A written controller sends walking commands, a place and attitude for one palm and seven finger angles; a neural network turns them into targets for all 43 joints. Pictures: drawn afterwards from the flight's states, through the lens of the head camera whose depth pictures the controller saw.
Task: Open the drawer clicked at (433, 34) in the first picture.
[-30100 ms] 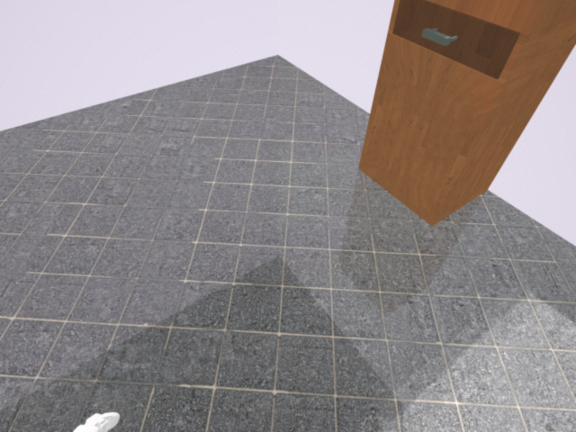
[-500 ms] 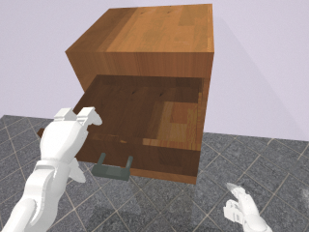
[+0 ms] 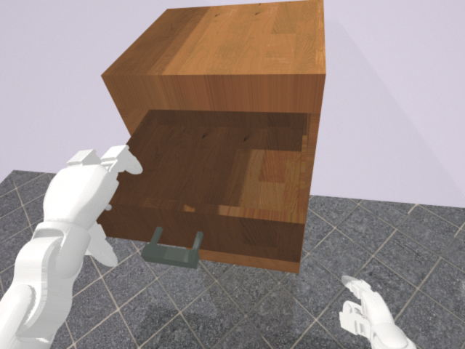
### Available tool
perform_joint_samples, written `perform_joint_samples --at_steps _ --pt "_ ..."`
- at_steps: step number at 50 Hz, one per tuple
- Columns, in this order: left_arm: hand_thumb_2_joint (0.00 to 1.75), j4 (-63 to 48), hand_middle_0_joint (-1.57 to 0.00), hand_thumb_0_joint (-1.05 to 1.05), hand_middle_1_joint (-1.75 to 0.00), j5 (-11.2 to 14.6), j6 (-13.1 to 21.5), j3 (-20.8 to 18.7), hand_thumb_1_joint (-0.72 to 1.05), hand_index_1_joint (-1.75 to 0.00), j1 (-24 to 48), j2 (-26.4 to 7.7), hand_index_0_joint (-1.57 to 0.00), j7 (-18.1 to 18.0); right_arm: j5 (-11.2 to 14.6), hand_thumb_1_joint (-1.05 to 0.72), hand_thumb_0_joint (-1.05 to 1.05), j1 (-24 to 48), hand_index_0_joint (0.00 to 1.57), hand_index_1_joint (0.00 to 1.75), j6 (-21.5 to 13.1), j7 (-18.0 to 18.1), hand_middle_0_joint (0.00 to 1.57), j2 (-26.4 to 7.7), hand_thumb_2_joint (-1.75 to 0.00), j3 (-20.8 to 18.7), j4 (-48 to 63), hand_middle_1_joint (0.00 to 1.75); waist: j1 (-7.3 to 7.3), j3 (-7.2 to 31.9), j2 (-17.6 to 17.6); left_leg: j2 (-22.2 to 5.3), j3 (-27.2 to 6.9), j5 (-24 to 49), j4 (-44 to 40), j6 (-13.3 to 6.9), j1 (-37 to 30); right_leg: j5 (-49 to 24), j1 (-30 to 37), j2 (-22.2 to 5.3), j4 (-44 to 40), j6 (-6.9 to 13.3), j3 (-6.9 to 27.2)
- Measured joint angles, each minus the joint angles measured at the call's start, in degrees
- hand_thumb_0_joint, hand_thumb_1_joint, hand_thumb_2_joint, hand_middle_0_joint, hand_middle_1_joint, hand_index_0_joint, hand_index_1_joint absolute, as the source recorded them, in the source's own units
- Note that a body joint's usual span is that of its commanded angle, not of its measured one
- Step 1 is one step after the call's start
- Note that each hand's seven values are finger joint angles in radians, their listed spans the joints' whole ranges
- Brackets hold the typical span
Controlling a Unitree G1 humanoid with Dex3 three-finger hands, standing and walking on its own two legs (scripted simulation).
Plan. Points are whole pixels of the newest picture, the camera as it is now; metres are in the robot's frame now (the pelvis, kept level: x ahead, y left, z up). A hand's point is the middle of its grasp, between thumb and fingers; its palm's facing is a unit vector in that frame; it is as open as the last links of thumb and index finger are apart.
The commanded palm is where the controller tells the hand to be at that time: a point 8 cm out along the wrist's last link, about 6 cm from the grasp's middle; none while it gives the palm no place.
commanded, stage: draw the hand back to the body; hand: left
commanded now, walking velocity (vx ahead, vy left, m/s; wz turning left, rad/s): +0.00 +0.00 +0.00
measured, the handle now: (174, 245) +0.28 +0.17 +0.01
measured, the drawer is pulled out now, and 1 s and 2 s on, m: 0.29 0.29 0.29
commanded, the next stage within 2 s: step back with the hand held close in 1.60 s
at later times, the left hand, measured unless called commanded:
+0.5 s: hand (106, 236) +0.23 +0.22 +0.13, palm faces +0.04 -0.10 -0.99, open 13.8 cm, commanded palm +0.20 +0.24 +0.21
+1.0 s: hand (94, 206) +0.23 +0.21 +0.20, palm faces +0.37 -0.83 -0.41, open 12.1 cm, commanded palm +0.18 +0.26 +0.21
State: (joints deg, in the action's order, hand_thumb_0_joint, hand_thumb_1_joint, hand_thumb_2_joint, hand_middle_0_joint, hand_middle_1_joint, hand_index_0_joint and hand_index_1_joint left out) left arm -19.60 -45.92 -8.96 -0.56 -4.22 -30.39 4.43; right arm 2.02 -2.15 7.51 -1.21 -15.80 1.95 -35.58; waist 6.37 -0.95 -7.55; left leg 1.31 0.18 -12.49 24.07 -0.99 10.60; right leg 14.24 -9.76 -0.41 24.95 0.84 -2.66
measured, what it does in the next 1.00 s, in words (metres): stands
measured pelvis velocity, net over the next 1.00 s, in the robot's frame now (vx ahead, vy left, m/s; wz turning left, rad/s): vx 0.04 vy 0.00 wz -0.01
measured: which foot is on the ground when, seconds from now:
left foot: down 0.00-1.00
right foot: down 0.00-1.00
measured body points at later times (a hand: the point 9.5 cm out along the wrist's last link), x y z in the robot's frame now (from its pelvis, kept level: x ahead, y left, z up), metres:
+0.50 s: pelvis +0.01 +0.00 +0.00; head +0.02 -0.05 +0.44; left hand +0.22 +0.23 +0.19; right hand +0.24 -0.21 -0.10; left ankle +0.00 +0.11 -0.74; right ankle -0.01 -0.11 -0.74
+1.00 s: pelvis +0.04 +0.00 +0.00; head +0.03 -0.02 +0.45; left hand +0.21 +0.25 +0.22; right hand +0.22 -0.22 -0.09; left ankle +0.00 +0.11 -0.74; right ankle -0.01 -0.11 -0.74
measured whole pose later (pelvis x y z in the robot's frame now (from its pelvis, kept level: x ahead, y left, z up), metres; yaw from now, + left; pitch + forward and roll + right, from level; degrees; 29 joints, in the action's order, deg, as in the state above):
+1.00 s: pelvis +0.04 +0.00 +0.00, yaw -1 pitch -2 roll -1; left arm -35.0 2.4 7.9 -17.0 -27.1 -21.0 -6.6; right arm 0.2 -11.5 -7.2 3.6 -11.8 2.1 -36.8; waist 3.1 -0.8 -2.7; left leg -0.2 0.2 -17.4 26.4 -0.4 6.9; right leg 17.1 -4.7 1.2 23.9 1.3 -2.5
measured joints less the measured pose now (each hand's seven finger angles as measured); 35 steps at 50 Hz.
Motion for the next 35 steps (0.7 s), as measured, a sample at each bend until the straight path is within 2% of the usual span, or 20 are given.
perform_joint_samples --at_steps 5,7,10,16,20,25,28,31,33,34,35 --pt "0.3 -1.6 -0.32 0.0 -1.2 -1.2 3.3 3.1 -0.49 -1.2 -1.6 0.2 -0.32 0.9 -0.6 -0.91 0.01 -0.3 0.2 0.3 -0.6 0.2 0.2 0.9 -0.9 0.8 0.9 0.3 -0.69 0.4 0.0 0.0 0.3 -0.2 0.0 -0.1 0.3 0.1 -0.5 0.0 0.2 0.0 0.3" --pt "0.3 -2.9 -0.32 0.0 -1.2 -1.0 5.2 2.6 -0.49 -1.2 -2.8 -0.9 -0.32 0.1 -0.8 -0.91 0.01 -0.5 0.2 0.3 -0.7 0.2 0.2 1.2 -0.9 1.1 1.1 0.3 -0.82 0.5 0.1 -0.2 0.6 -0.4 0.2 0.0 0.3 0.2 -0.5 0.2 0.3 0.0 0.6" --pt "0.3 -4.5 -0.32 0.0 -1.2 -0.1 6.4 -0.4 -0.49 -1.2 -4.9 -2.7 -0.32 -1.7 -0.8 -0.91 0.01 -1.1 0.2 0.3 -0.5 -0.3 0.2 1.6 -0.9 0.9 1.4 0.3 -0.77 1.0 0.3 -0.5 1.0 -0.9 0.6 0.1 0.2 0.5 -0.6 0.4 0.6 0.1 1.0" --pt "0.3 -5.3 -0.32 0.0 -1.2 2.7 2.8 -6.2 -0.49 -1.2 -8.0 -2.9 -0.32 -2.2 0.3 -0.91 0.01 -1.5 0.2 0.3 0.3 -1.0 0.2 0.5 -0.9 0.1 1.6 0.3 -0.51 1.2 0.2 -0.6 0.7 -1.7 1.8 0.2 0.9 1.1 -1.0 0.5 1.3 0.1 0.8" --pt "0.3 -6.7 -0.32 0.0 -1.2 2.8 1.3 -5.3 -0.49 -1.2 -11.4 -1.9 -0.31 -0.3 0.3 -0.91 0.01 -1.7 0.2 0.3 0.4 -0.6 0.2 -0.7 -0.9 0.0 2.8 0.3 -0.59 1.0 0.2 -0.4 0.3 -2.0 2.5 0.0 1.7 1.4 -1.5 0.3 1.7 0.0 0.3" --pt "0.3 -10.8 -0.32 0.0 -1.2 1.9 5.1 -3.0 -0.49 -1.2 -16.4 -2.9 -0.32 -1.0 -0.6 -0.91 0.01 -2.6 0.2 0.3 -0.5 0.7 0.2 -1.3 -0.9 0.2 4.4 0.3 -0.18 1.3 0.6 -0.5 0.1 -2.8 3.7 0.0 2.5 1.8 -1.8 0.5 2.0 -0.1 0.1" --pt "0.3 -13.0 -0.33 0.0 -1.2 1.7 7.8 -4.9 -0.49 -1.2 -18.2 -5.1 -0.32 -3.1 -0.9 -0.91 0.01 -3.0 0.2 0.3 -0.8 1.0 0.2 -0.8 -0.9 0.1 4.5 0.3 0.19 1.7 1.0 -0.9 0.1 -3.4 4.5 0.1 2.6 2.0 -1.6 0.8 2.1 0.0 0.1" --pt "0.3 -13.2 -0.33 0.0 -1.2 2.7 8.5 -8.6 -0.49 -1.2 -18.6 -6.5 -0.32 -5.0 -0.6 -0.91 0.01 -2.9 0.2 0.3 -0.5 0.6 0.2 -0.1 -0.9 -0.2 4.1 0.3 0.24 1.8 1.1 -1.0 0.1 -3.9 5.0 0.1 2.6 2.2 -1.4 1.0 2.2 0.1 0.1" --pt "0.3 -11.4 -0.32 0.0 -1.2 20.3 10.3 -12.1 -0.49 -1.2 -17.5 -2.7 -0.32 -6.3 -0.3 -0.91 0.01 -2.8 0.2 0.3 -2.9 1.4 0.2 0.7 -0.9 -0.4 3.7 0.3 -0.6 0.4 0.8 -0.9 -0.1 -4.0 4.9 0.1 1.4 2.3 -0.1 0.9 2.1 0.0 0.0" --pt "0.3 -10.3 -0.32 0.0 -1.2 27.0 11.4 -13.6 -0.48 -1.2 -17.2 0.1 -0.32 -7.4 -0.2 -0.91 0.01 -3.0 0.2 0.3 -4.5 2.0 0.2 1.3 -0.9 -0.3 3.6 0.3 -1.12 -0.1 1.0 -0.8 0.0 -4.0 4.8 0.0 0.8 2.4 0.3 0.8 2.2 0.0 0.0" --pt "0.3 -9.7 -0.32 0.0 -1.19 32.4 12.1 -14.7 -0.47 -1.19 -17.2 3.0 -0.32 -8.3 -0.2 -0.91 0.01 -3.4 0.2 0.3 -5.9 2.5 0.2 2.1 -0.9 -0.1 3.5 0.3 -1.67 -0.5 1.3 -0.8 0.0 -4.0 4.5 0.1 0.3 2.5 0.7 0.8 2.1 0.0 0.1"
